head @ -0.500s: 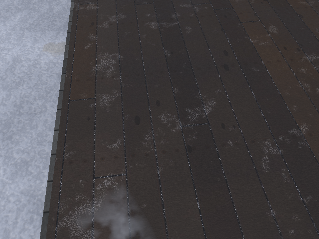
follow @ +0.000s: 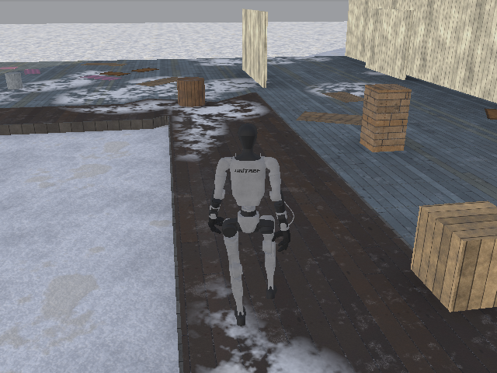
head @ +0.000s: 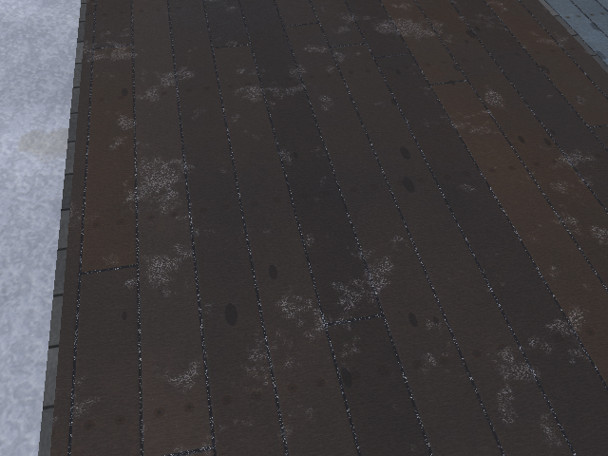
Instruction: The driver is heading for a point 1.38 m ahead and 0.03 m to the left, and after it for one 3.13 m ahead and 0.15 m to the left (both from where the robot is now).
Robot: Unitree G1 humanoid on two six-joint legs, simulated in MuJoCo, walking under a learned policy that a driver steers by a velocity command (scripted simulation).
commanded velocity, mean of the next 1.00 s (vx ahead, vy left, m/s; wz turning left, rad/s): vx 0.50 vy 0.00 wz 0.00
